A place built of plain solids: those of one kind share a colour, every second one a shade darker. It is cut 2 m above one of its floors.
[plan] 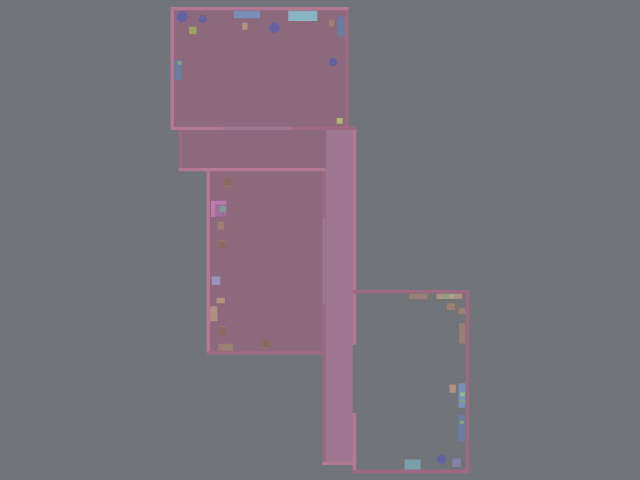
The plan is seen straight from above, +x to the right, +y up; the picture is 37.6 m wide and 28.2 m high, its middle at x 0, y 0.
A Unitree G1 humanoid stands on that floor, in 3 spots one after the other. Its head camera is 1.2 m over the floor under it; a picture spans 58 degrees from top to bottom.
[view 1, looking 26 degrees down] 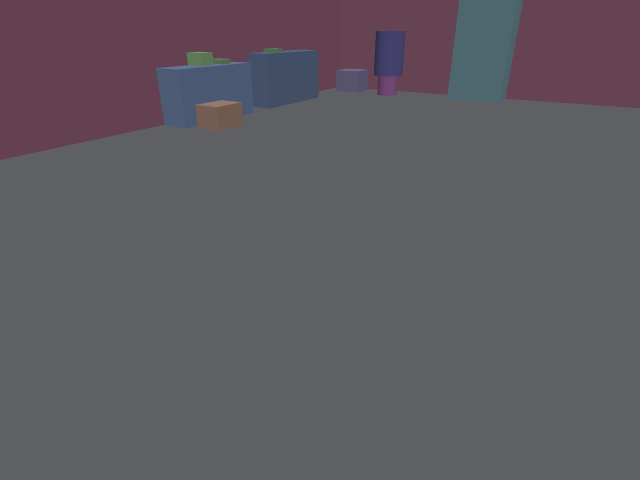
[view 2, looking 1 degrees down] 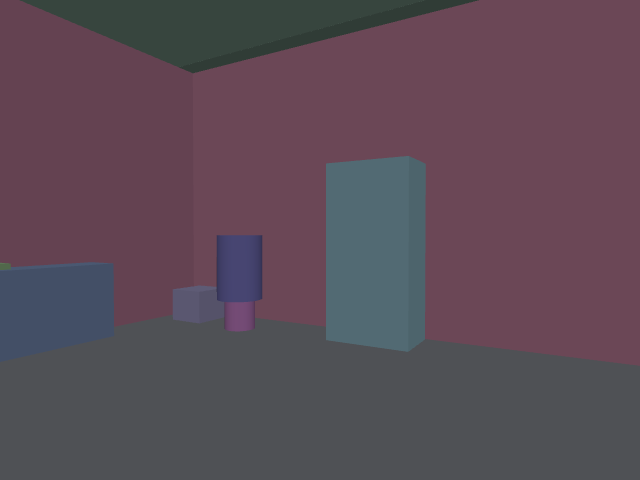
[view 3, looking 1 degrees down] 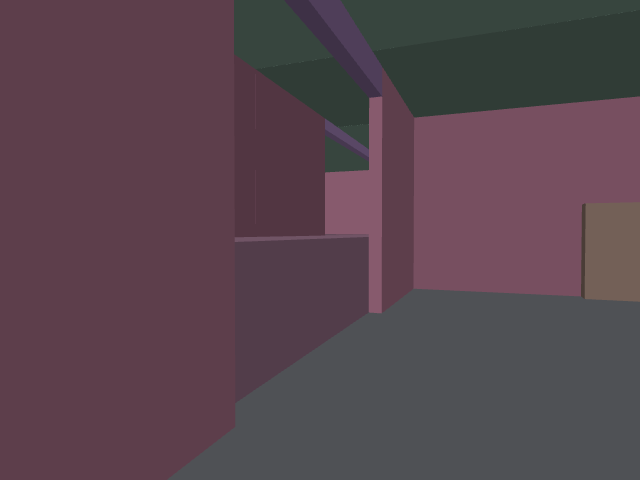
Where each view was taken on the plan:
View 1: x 3.57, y -4.30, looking -59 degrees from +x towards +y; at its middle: ground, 2.74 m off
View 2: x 3.57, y -8.70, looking -60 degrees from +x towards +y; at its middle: wall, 5.54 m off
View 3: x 3.57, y -12.45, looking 111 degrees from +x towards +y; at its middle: floor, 4.58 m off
